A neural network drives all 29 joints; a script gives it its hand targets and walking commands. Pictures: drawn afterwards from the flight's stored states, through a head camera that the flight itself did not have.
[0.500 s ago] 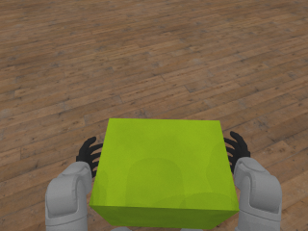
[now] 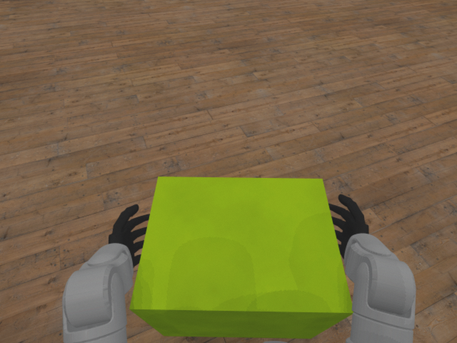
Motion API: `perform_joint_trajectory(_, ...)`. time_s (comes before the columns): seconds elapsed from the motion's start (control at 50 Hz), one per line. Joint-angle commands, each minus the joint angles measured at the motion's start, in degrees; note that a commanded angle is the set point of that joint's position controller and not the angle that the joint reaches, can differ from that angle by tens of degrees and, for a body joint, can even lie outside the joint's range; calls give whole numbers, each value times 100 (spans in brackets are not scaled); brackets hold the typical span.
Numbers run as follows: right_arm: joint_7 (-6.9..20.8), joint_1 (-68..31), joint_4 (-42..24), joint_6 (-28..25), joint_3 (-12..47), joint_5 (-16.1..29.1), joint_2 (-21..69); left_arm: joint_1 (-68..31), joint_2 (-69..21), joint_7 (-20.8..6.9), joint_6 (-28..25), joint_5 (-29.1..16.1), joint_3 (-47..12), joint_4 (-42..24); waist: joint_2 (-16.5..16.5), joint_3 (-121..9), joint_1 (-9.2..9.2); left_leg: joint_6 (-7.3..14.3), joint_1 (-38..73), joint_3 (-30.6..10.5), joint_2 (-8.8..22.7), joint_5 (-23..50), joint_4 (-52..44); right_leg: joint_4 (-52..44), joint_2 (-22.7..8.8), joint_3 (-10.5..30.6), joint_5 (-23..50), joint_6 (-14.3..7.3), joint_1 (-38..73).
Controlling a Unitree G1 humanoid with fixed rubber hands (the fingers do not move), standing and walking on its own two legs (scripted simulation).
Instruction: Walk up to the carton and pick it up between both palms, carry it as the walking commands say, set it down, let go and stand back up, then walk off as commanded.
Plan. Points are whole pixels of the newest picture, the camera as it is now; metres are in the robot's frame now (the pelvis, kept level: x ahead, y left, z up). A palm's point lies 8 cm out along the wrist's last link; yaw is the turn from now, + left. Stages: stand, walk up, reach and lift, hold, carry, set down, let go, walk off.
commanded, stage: carry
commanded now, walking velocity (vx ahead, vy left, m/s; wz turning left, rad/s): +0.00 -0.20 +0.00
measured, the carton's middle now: (238, 262) +0.25 -0.02 +0.00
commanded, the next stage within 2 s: none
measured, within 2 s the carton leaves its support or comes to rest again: neither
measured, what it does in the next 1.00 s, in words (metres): steps to the right: left foot, then right foot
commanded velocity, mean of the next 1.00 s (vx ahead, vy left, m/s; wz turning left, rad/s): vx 0.00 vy -0.14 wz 0.00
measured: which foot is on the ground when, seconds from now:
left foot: up 0.00-0.22, down 0.24-0.56, up 0.58-0.86, down 0.88-1.00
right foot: down 0.00-0.26, up 0.28-0.54, down 0.56-0.92, up 0.94-1.00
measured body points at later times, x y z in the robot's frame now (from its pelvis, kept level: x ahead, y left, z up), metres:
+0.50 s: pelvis -0.06 -0.13 +0.01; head -0.06 -0.10 +0.45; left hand +0.19 +0.05 +0.06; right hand +0.21 -0.31 +0.09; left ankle -0.05 +0.03 -0.72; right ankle -0.03 -0.27 -0.69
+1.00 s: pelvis -0.11 -0.26 +0.00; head -0.11 -0.24 +0.45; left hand +0.12 -0.06 +0.06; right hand +0.17 -0.42 +0.08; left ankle -0.13 -0.15 -0.72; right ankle -0.04 -0.31 -0.71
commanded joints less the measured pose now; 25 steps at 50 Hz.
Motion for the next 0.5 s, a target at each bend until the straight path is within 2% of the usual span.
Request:
perform_joint_trajectory(0.0,1195,-3298,-989,176,5182,2781,4598,-3273,-4299,-1036,-215,-2247,-4261,-1115,-967,-1648,198,174,-880,157,-714,-458,1425,-1515,-1271,1050,2495,-924,1317)
perform_joint_trajectory(0.02,1173,-3390,-1219,169,5246,2836,4563,-3091,-4280,-1024,-214,-2222,-4253,-1162,-945,-1770,210,213,-800,239,-737,-311,1228,-1540,-1229,1086,2282,-980,1386)
perform_joint_trajectory(0.04,1131,-3219,-1233,186,5235,2804,4488,-3018,-4299,-1044,-205,-2235,-4181,-1106,-1265,-1882,198,235,-748,213,-732,-296,937,-1456,-1266,1031,2277,-1012,1612)
perform_joint_trajectory(0.08,1110,-2923,-1076,208,5168,2740,4439,-2994,-4317,-1020,-245,-2263,-4253,-1129,-1493,-1928,216,299,-493,290,-860,-266,385,-1512,-1278,1196,2142,-1116,1514)
perform_joint_trajectory(0.1,1112,-3078,-1182,212,5149,2746,4360,-2878,-4268,-1016,-233,-2231,-4236,-1009,-1606,-1866,228,325,-216,333,-959,-174,134,-1650,-1302,1460,2006,-1139,1244)
perform_joint_trajectory(0.12,1161,-3025,-1149,243,5115,2810,4407,-2931,-4310,-975,-255,-2249,-4345,-1140,-1398,-1915,246,392,141,294,-980,-60,-489,-1565,-1257,1462,2197,-1203,1140)
perform_joint_trajectory(0.14,1151,-2690,-1065,273,5024,2723,4263,-2631,-4200,-959,-218,-2188,-4284,-1001,-1410,-2129,220,414,695,405,-1066,314,-1083,-1445,-1239,1410,2358,-1164,945)
perform_joint_trajectory(0.16,1158,-2396,-820,261,4921,2625,4311,-2783,-4102,-961,-212,-2274,-4357,-1139,-1308,-2237,147,422,1297,427,-1026,1179,-1785,-1351,-1159,1045,2183,-932,672)
perform_joint_trajectory(0.18,1180,-2479,-795,232,4933,2628,4442,-3018,-4150,-953,-246,-2318,-4457,-1244,-810,-2516,84,568,2103,-5,-661,1577,-2654,-992,-975,841,2049,-604,324)
perform_joint_trajectory(0.2,1209,-2570,-802,200,4851,2582,4442,-3208,-4217,-958,-239,-2349,-4514,-1237,551,-2489,26,907,2696,-1275,516,1994,-3189,-105,-496,368,1570,-206,-476)
perform_joint_trajectory(0.22,1228,-2259,-658,177,4906,2549,4484,-3305,-4077,-970,-246,-2299,-4506,-1523,2061,-2145,97,1543,2923,-2720,2133,3457,-3278,1184,126,-252,-1392,137,-1533)
perform_joint_trajectory(0.24,1231,-2424,-786,143,4892,2632,4572,-3622,-4198,-992,-229,-2370,-4573,-1656,1728,-2031,99,2066,2467,-2690,2302,3936,-3090,2262,-3,335,-1538,113,-1674)
perform_joint_trajectory(0.26,1212,-2506,-759,113,4814,2627,4591,-3677,-4200,-1018,-190,-2445,-4702,-1489,1114,-1913,49,1976,2107,-2029,1772,4149,-2788,2709,-133,650,-1444,32,-1462)
perform_joint_trajectory(0.28,1234,-2589,-687,136,4816,2636,4636,-3856,-4210,-1027,-237,-2487,-4721,-1575,884,-1554,39,1632,1857,-1449,1356,3742,-2968,2721,-108,449,-1181,29,-1432)
perform_joint_trajectory(0.3,1211,-2789,-762,164,4822,2605,4571,-3549,-4258,-1038,-198,-2403,-4630,-1241,725,-1523,71,1450,1792,-1238,1131,3369,-2969,2644,-143,427,-869,57,-1470)
perform_joint_trajectory(0.32,1196,-2737,-832,166,4843,2586,4501,-3480,-4236,-1022,-183,-2420,-4644,-1286,1009,-1486,108,1293,1825,-985,986,3586,-2833,2319,-169,326,-902,89,-1482)
perform_joint_trajectory(0.34,1199,-2651,-678,193,4818,2587,4519,-3530,-4170,-979,-171,-2409,-4577,-1310,1079,-1460,100,1197,1983,-922,874,4226,-2730,1894,-46,80,-934,112,-1412)
perform_joint_trajectory(0.36,1187,-2645,-664,221,4779,2535,4435,-3270,-4194,-970,-114,-2338,-4547,-1060,1285,-1427,108,1136,1989,-753,806,4831,-2602,1670,-20,-19,-965,162,-1302)
perform_joint_trajectory(0.38,1185,-2608,-538,214,4786,2534,4478,-3442,-4103,-977,-130,-2378,-4603,-1236,1451,-1487,105,1082,1982,-694,810,5047,-2507,1236,-53,-66,-1088,160,-971)
perform_joint_trajectory(0.4,1179,-2473,-411,236,4719,2489,4399,-3367,-4005,-964,-123,-2334,-4512,-1184,1707,-1615,96,1007,1788,-588,740,5233,-2439,807,116,-379,-1095,186,-515)
perform_joint_trajectory(0.42,1185,-2442,-416,228,4716,2442,4336,-3443,-3999,-955,-117,-2366,-4617,-1289,1958,-1684,123,955,1695,-624,814,4972,-2425,439,56,-273,-1135,146,-288)
perform_joint_trajectory(0.44,1196,-2622,-504,210,4811,2501,4388,-3350,-4018,-963,-110,-2307,-4576,-1248,2025,-1646,155,783,1355,-471,838,4616,-2324,-135,-2,-261,-820,114,121)
perform_joint_trajectory(0.46,1200,-2456,-275,276,4782,2456,4422,-3419,-3995,-969,-84,-2318,-4505,-1239,1836,-1648,212,577,1165,-155,657,3883,-2117,-815,147,-533,-338,77,514)
perform_joint_trajectory(0.48,1181,-2318,-335,261,4831,2432,4365,-3363,-4039,-969,-87,-2308,-4520,-1218,1540,-1653,213,412,924,54,437,2902,-1741,-1470,72,-345,-21,14,966)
